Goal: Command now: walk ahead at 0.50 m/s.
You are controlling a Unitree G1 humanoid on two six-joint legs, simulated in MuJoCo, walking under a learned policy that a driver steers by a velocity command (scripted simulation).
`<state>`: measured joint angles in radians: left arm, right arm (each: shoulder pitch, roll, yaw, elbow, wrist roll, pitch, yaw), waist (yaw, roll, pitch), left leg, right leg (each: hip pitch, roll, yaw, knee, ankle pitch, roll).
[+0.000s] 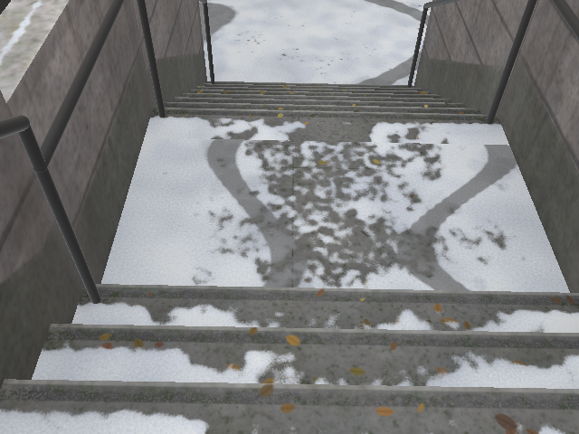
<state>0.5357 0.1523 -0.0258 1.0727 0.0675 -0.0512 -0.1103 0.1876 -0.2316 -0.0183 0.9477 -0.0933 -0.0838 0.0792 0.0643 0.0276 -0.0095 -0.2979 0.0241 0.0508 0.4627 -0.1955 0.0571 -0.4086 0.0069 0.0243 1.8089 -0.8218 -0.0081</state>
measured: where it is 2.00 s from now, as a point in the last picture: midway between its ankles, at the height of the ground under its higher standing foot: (314, 329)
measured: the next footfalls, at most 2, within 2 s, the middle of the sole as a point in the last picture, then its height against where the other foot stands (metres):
right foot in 0.46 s outside the picture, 0.17 m lower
left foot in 0.98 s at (275, 422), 0.17 m lower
